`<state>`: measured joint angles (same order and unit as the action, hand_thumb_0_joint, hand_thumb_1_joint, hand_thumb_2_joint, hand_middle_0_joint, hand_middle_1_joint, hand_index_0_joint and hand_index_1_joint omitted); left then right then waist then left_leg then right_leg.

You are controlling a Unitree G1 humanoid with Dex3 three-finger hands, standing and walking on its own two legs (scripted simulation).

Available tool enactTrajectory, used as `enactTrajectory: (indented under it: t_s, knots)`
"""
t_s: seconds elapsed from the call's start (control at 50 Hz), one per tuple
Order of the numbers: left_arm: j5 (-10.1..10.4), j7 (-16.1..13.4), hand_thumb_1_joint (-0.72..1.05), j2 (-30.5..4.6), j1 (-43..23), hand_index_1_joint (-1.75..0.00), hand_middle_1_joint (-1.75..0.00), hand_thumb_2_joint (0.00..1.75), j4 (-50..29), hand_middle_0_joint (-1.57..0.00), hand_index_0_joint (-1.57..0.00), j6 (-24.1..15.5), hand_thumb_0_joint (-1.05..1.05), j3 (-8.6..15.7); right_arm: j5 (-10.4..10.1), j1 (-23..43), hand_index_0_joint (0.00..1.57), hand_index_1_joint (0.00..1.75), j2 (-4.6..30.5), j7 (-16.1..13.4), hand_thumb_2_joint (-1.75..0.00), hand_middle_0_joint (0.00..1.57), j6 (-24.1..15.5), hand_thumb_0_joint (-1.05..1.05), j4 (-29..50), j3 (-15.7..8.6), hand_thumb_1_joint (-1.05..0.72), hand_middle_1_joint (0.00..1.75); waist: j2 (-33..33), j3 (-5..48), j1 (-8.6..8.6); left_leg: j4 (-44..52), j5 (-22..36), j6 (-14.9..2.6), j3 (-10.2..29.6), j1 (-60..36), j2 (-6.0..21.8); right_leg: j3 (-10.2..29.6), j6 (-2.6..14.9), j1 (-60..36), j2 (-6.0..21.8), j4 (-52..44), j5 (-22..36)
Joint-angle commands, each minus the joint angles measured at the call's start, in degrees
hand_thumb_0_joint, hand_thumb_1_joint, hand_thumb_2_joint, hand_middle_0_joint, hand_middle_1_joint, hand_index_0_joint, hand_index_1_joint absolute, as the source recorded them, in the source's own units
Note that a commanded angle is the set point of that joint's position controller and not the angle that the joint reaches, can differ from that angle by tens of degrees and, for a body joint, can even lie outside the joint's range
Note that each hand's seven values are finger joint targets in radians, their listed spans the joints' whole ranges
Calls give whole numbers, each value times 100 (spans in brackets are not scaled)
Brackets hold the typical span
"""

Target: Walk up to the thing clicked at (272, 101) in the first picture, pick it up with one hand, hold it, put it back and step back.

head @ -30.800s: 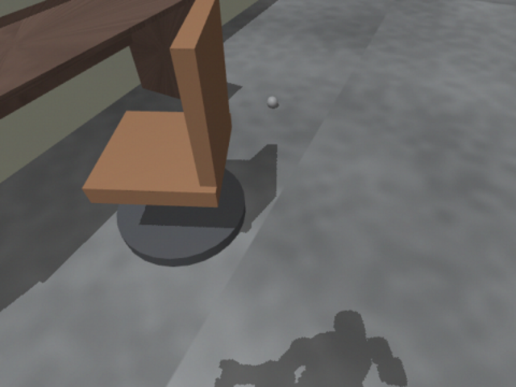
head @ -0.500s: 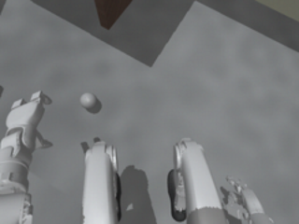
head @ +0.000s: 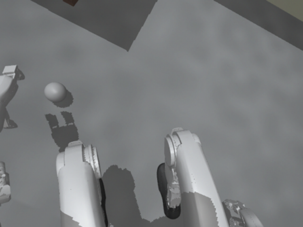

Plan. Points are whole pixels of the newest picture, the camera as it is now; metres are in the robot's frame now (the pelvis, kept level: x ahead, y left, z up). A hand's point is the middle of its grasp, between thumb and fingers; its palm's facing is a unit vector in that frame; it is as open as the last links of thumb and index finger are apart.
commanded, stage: rise first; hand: left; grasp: from above
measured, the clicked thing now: (55, 92) +0.54 +0.27 -0.32
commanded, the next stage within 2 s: none
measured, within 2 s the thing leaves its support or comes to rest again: neither
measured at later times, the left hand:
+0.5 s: hand (18, 96) +0.47 +0.33 -0.18, palm faces -0.45 -0.06 -0.89, open 14.1 cm
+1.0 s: hand (25, 94) +0.49 +0.32 -0.20, palm faces -0.45 -0.07 -0.89, open 14.2 cm
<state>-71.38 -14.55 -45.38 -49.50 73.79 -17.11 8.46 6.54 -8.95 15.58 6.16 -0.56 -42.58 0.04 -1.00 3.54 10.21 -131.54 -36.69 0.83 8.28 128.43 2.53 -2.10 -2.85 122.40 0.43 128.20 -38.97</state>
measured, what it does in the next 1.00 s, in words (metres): stands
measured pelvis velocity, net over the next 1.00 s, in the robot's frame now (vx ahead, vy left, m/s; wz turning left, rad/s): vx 0.01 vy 0.00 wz -0.05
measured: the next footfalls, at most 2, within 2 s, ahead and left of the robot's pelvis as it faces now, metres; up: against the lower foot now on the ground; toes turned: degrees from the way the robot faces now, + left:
none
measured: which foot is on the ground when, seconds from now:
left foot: down 0.00-1.00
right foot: down 0.00-1.00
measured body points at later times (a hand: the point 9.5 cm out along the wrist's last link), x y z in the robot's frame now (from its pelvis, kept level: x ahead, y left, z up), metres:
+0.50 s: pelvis +0.01 +0.00 -0.02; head +0.26 +0.08 +0.34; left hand +0.49 +0.33 -0.13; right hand +0.06 -0.28 -0.12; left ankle +0.09 +0.13 -0.33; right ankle +0.10 -0.14 -0.33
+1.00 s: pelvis +0.01 +0.00 -0.03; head +0.27 +0.08 +0.33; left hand +0.50 +0.32 -0.15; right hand +0.05 -0.27 -0.13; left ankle +0.09 +0.13 -0.33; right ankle +0.10 -0.14 -0.33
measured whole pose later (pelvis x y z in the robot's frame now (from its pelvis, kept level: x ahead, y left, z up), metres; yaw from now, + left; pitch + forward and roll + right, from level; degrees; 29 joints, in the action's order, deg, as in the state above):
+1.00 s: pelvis +0.01 +0.00 -0.03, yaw -3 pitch +33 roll -10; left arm -73.7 -18.9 -50.6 -56.7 81.5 -15.9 8.6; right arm 9.4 -7.7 15.7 8.4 -0.4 -40.9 5.3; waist -2.1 -0.4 14.3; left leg -138.6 -38.9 1.1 11.0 133.9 2.3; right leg -3.6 -3.7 126.9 -0.6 133.5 -40.4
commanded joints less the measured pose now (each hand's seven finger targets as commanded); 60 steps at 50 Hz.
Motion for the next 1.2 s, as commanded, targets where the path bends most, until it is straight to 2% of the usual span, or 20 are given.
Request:
enactTrajectory:
  t_s: [0.0,0.02,0.06,0.14,0.2,0.28,0.36,0.42,0.48,0.58,0.6,0.62,0.7,0.74,0.78,0.82,0.96,1.0,1.08,1.18]
  knots:
    - [-125,-337,-53,-1744,-1793,-102,-104,98,-527,-6,-7,-42,0,169,105,-966,20,30,1360,-65,-90,20,16,0,118,-382,-91,30,1623,3734,-22,1313,489,-203,-532,-3173,-142,-612,473,-1158,-202,-1267,764]
    - [-137,-347,-54,-1752,-1876,-102,-104,99,-519,-6,-7,-63,0,142,130,-986,20,30,1365,-57,-90,20,16,0,124,-351,-91,30,1556,3653,51,1283,476,-209,-510,-3104,-147,-636,467,-1183,-208,-1258,773]
    - [-164,-407,-54,-1939,-2002,-103,-104,100,-521,-6,-6,-70,0,246,146,-981,20,30,1381,-60,-90,20,31,0,86,-330,-91,30,1592,3732,8,1213,536,-210,-521,-3076,-144,-638,465,-1185,-214,-1210,820]
    - [-177,-480,-54,-1910,-2107,-103,-105,99,-297,-6,-7,-23,0,205,212,-1003,20,30,1392,-26,-90,20,40,0,90,-244,-91,30,1591,3690,124,1077,710,-218,-497,-3075,-117,-687,452,-1151,-234,-1116,1003]
    - [-162,-526,-54,-2007,-2176,-103,-105,99,-271,-6,-7,10,0,242,235,-1004,20,30,1405,-20,-90,20,26,0,80,-208,-91,30,1678,3697,110,979,733,-225,-532,-2990,-114,-677,441,-1199,-241,-1081,1044]
    - [-181,-542,-56,-1980,-2218,-103,-104,101,-187,-6,-6,72,0,191,262,-1049,20,30,1409,5,-90,20,33,0,96,-156,-91,30,1754,3688,198,930,756,-212,-506,-2962,-98,-709,442,-1188,-261,-1009,1087]
    - [-149,-561,-55,-2130,-2240,-103,-104,99,-271,-5,-6,83,0,298,285,-1040,20,30,1445,14,-90,20,43,0,108,-123,-91,30,1955,3770,145,912,811,-188,-468,-3041,-84,-734,443,-1164,-257,-909,1130]
    - [-152,-545,-56,-2050,-2248,-104,-105,100,-161,-5,-6,98,0,199,278,-1045,20,30,1437,36,-90,20,56,0,125,-88,-91,30,1861,3595,252,858,791,-201,-461,-2883,-86,-739,441,-1133,-268,-916,1157]
    - [-115,-575,-55,-2238,-2251,-104,-105,99,-240,-5,-6,92,0,339,287,-1072,20,30,1469,42,-90,20,63,0,120,-65,-91,30,1851,3798,198,754,974,-207,-486,-2893,-90,-726,430,-1291,-275,-868,1322]
    - [-123,-610,-55,-2190,-2220,-104,-105,99,-92,-5,-6,113,0,319,322,-1096,20,30,1484,77,-90,20,68,0,128,-11,-91,30,1854,3656,282,690,1001,-216,-481,-2774,-92,-748,416,-1278,-286,-844,1361]
    - [-138,-610,-61,-2220,-2273,-103,-101,107,-130,-6,-4,98,0,282,323,-1079,20,30,1472,84,-91,20,65,0,135,22,-91,30,1913,3668,281,691,933,-213,-489,-2675,-99,-743,424,-1314,-299,-840,1327]
    - [-125,-614,-58,-2257,-2263,-104,-103,102,-139,-6,-5,120,0,341,322,-1108,20,30,1494,87,-90,20,62,0,124,-3,-91,30,1874,3665,257,705,909,-220,-480,-2738,-100,-754,423,-1285,-293,-854,1300]
    - [-117,-587,-59,-2105,-2224,-104,-104,102,-91,-6,-5,143,0,198,319,-1090,20,30,1502,98,-90,20,41,0,138,2,-91,30,1958,3533,322,703,810,-200,-451,-2774,-90,-776,434,-1151,-294,-832,1217]
    - [-130,-624,-58,-2280,-2381,-103,-102,103,-238,-6,-6,116,0,306,314,-1117,20,30,1539,97,-90,20,59,0,133,-4,-91,30,1943,3727,324,666,842,-214,-466,-2716,-101,-767,417,-1278,-295,-840,1271]
    - [-136,-592,-59,-2069,-2260,-104,-104,103,-139,-6,-5,145,0,156,325,-1116,20,30,1505,116,-90,20,53,0,136,14,-91,30,1990,3605,362,659,937,-201,-437,-2818,-86,-786,424,-1182,-292,-796,1328]
    - [-103,-625,-58,-2222,-2411,-103,-103,103,-248,-6,-5,134,0,277,309,-1117,20,30,1544,115,-90,20,61,0,138,13,-91,30,1980,3674,367,672,942,-198,-402,-2822,-89,-810,422,-1152,-286,-769,1333]
    - [-169,-666,-59,-2127,-2396,-105,-104,102,25,-6,-6,164,0,143,295,-1117,20,30,1512,148,-91,20,20,0,154,80,-91,30,1947,3423,445,606,796,-208,-435,-2562,-107,-796,431,-1154,-300,-782,1256]
    - [-174,-684,-59,-2201,-2368,-104,-104,103,-52,-6,-6,187,0,218,297,-1130,20,30,1532,146,-91,20,17,0,155,63,-91,30,1931,3612,395,587,877,-214,-447,-2680,-106,-785,418,-1262,-304,-805,1325]
    - [-165,-687,-58,-2068,-2512,-104,-104,102,-20,-6,-6,190,0,110,299,-1094,20,30,1540,153,-90,20,11,0,162,75,-91,30,2094,3565,479,656,789,-179,-379,-2745,-97,-842,431,-1051,-297,-718,1239]
    - [-195,-737,-58,-2131,-2529,-104,-104,102,25,-6,-6,216,0,143,284,-1114,20,30,1554,168,-90,20,3,0,162,101,-91,30,2186,3555,473,618,991,-170,-374,-2796,-113,-844,429,-1053,-284,-655,1406]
